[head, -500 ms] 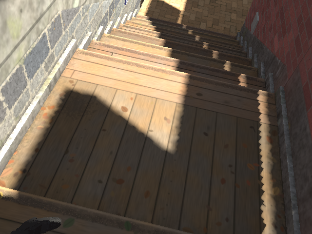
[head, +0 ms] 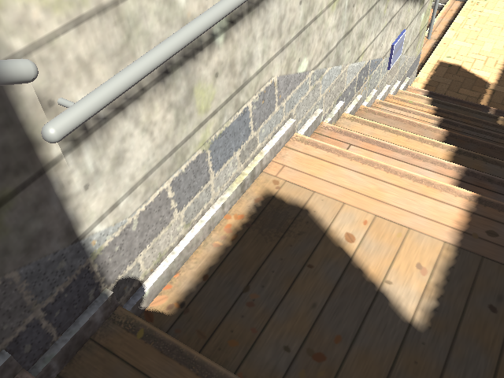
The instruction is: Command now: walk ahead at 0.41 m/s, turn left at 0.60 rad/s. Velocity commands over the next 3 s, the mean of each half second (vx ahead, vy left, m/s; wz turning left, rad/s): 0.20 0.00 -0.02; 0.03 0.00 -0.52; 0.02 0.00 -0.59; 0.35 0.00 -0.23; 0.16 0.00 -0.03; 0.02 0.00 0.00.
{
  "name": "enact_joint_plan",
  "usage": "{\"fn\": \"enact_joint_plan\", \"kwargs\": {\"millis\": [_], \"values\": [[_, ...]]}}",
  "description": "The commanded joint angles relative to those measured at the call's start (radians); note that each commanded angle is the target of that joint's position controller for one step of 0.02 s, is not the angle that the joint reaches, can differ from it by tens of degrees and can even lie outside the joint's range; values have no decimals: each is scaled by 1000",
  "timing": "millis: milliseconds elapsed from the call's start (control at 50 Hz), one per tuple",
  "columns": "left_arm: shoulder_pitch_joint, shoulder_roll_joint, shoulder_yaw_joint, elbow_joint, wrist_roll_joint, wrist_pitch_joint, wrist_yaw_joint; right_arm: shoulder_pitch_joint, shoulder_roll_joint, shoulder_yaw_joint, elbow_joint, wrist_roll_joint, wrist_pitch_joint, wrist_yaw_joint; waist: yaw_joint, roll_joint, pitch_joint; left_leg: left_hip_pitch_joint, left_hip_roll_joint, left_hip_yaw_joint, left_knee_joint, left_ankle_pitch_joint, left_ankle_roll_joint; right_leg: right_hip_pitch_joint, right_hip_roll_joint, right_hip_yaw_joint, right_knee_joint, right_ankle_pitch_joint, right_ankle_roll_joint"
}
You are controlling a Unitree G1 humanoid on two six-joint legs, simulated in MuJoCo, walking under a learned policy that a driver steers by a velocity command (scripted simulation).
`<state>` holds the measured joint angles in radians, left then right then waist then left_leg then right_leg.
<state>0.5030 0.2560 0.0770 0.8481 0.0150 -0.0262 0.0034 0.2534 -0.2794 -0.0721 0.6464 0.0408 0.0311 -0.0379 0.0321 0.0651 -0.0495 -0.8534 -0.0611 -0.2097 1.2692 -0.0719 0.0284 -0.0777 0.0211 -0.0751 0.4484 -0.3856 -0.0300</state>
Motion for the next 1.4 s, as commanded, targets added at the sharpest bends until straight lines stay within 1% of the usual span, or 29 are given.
{"fn": "enact_joint_plan", "kwargs": {"millis": [20,120,180,240,260,280,300,340,400,460,500,540,600,660,700,720,740,780,820,860,940,1100,1260,1300,1320,1340,1360,1380,1400], "values": [[-89,56,-2,-54,6,-38,3,-34,-32,-14,-51,-13,-13,7,-36,-150,153,-82,45,-8,-35,149,-5,-82,-218,123,-217,341,-81],[58,40,-35,48,-8,-31,27,-182,62,20,-101,-47,-51,46,14,-155,135,-118,76,70,-220,207,7,82,-259,105,-48,789,-98],[9,100,-41,17,-20,-30,18,-191,53,20,-86,-49,-59,87,10,-184,106,236,52,258,-312,190,-24,-93,-237,65,0,856,-118],[-72,169,-27,3,-32,-43,14,143,-43,-21,15,-57,-76,83,-157,-253,23,774,-39,307,-575,220,11,-254,-163,71,357,1025,-75],[25,98,-42,-12,-21,-59,6,252,-171,-57,46,-58,-86,77,-164,-50,-104,1073,180,85,-599,745,156,-477,-75,106,704,581,15],[170,-20,-77,14,-48,-66,-15,294,-151,-43,81,-52,-83,82,-99,240,-339,1136,430,-302,-729,777,363,-540,60,225,1020,-214,55],[77,47,-49,-19,-70,-61,-14,227,-92,-29,55,-30,-77,81,-114,169,-239,975,419,-265,-770,716,343,-566,34,333,1008,-247,51],[-53,3,-44,-87,-58,3,21,68,-4,-2,71,-1,-77,84,-35,15,-63,774,414,-96,-774,504,266,-673,-41,257,925,-217,41],[-78,35,-12,-123,-15,95,47,-87,-69,-18,38,-55,-87,71,23,-40,0,432,408,33,-835,205,239,-494,-41,182,889,73,42],[-200,62,8,-200,-25,116,51,-97,-38,-11,52,-31,-105,13,-3,56,59,453,410,131,-809,-54,171,-633,-48,282,742,287,27],[-253,69,10,-248,-13,114,27,-106,-42,-4,60,-22,-94,-29,0,76,42,447,353,231,-731,-149,104,-574,-51,247,469,574,41],[-342,54,7,-285,-34,88,-19,-122,-75,-7,54,-25,-69,-60,-13,62,-6,385,329,298,-653,-278,54,-410,-33,166,264,758,72],[-355,73,17,-275,-69,96,-54,-100,-59,-4,55,-24,-55,-66,-36,50,24,352,372,299,-515,-370,43,-335,-48,144,169,782,89],[-287,67,24,-222,-55,95,-55,-84,-70,-12,83,-15,-48,-51,-16,14,58,352,395,265,-330,-376,6,-230,-67,101,23,737,38],[-84,102,53,-117,-31,81,-47,-46,-37,-8,134,-11,-44,-44,72,-105,7,339,322,352,-24,-330,-35,36,-26,36,-99,821,-21],[-9,242,80,-88,4,49,-47,12,-8,-10,108,-42,-52,-35,61,-416,9,43,162,403,489,-809,-108,243,-131,178,75,1424,-82],[-53,283,66,-123,1,37,-51,39,-16,0,67,-52,-58,-23,30,-485,-89,-170,138,279,709,-785,-132,359,-227,315,187,1651,-159],[-203,284,47,-208,4,53,-41,-57,-74,-2,28,-16,-51,-36,33,-240,-252,-214,114,162,900,-614,-107,304,-361,491,122,1390,-301],[-270,249,17,-217,7,63,2,-142,-35,19,-32,-15,-31,-67,9,-96,-251,-249,119,51,841,-447,-92,171,-457,688,15,833,-353],[-308,158,-29,-232,-9,63,26,-132,-88,1,-23,-20,9,-79,-28,-91,-159,-167,96,62,664,-288,-80,10,-317,569,17,595,-245],[-284,150,-48,-257,-20,59,63,-188,3,21,-87,-51,22,-72,-19,-126,-84,-175,29,98,611,-199,-122,-68,-197,500,57,716,-220],[-255,143,-31,-286,-31,119,112,-323,48,41,-198,-69,3,-22,11,-172,-56,-58,12,75,-95,-94,-144,-6,-127,610,11,357,-184],[-302,141,-8,-312,-31,138,69,-311,39,34,-159,-37,-28,31,18,-241,-13,375,-31,129,-462,-272,-83,-172,-74,688,0,393,-205],[-350,136,-9,-330,-41,134,61,-212,24,15,-118,-33,-36,37,-31,-232,-17,581,-22,137,-683,-208,-51,-236,-53,719,2,334,-186],[-345,104,-17,-331,-43,124,54,-144,-1,1,-94,-37,-38,39,-59,-199,-35,733,24,121,-793,-125,-25,-307,-17,701,68,246,-154],[-298,35,-30,-330,-31,119,46,-49,-61,-15,-72,-54,-36,41,-53,9,-123,957,211,-76,-817,78,61,-449,104,564,348,-123,-83],[-270,62,-16,-341,-39,102,49,47,-114,-20,-66,-86,-27,39,-60,166,-105,1037,412,-328,-827,316,214,-707,248,502,576,-410,-6],[-303,150,20,-353,-40,79,44,40,-134,-32,-52,-91,-38,42,-49,181,-54,927,496,-472,-919,169,307,-810,199,449,805,-369,63],[-318,216,44,-329,-34,85,46,-52,-86,-16,-73,-74,-42,39,-18,133,29,824,447,-353,-933,76,294,-823,141,393,918,-250,93]]}}
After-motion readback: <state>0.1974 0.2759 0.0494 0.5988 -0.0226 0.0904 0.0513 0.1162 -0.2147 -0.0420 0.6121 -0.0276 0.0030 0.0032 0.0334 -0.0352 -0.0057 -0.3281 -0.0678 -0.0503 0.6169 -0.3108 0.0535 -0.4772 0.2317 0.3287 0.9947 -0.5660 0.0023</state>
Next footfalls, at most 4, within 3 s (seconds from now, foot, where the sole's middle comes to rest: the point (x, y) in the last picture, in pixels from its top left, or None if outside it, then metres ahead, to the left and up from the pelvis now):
0.24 left None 0.23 0.19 -0.77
0.70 right None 0.32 -0.12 -0.92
1.34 left None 0.42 0.06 -0.92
1.92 right None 0.31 -0.21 -0.92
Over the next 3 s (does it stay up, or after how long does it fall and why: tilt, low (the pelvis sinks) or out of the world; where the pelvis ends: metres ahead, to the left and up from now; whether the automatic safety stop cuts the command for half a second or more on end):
stays up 0.56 -0.38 -0.31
